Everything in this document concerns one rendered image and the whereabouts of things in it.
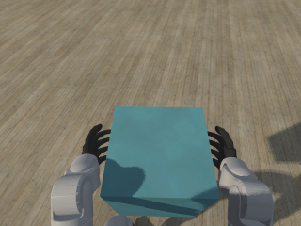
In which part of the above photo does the carton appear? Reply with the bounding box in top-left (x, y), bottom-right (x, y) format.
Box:
top-left (100, 106), bottom-right (220, 218)

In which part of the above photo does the right robot hand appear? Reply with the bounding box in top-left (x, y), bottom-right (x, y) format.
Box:
top-left (207, 126), bottom-right (237, 170)

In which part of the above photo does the left robot hand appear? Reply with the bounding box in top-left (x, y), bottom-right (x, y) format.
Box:
top-left (81, 124), bottom-right (111, 165)

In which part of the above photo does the left robot thigh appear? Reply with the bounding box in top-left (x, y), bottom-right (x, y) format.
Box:
top-left (104, 215), bottom-right (133, 226)

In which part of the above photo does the robot right forearm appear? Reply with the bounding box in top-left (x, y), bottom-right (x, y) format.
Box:
top-left (218, 157), bottom-right (274, 226)

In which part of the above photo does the robot left forearm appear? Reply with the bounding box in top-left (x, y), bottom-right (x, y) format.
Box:
top-left (50, 153), bottom-right (101, 226)

